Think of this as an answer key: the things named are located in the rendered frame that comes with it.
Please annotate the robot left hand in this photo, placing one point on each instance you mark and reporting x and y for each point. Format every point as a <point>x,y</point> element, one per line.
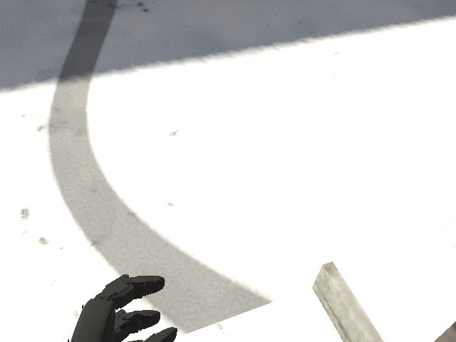
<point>98,321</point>

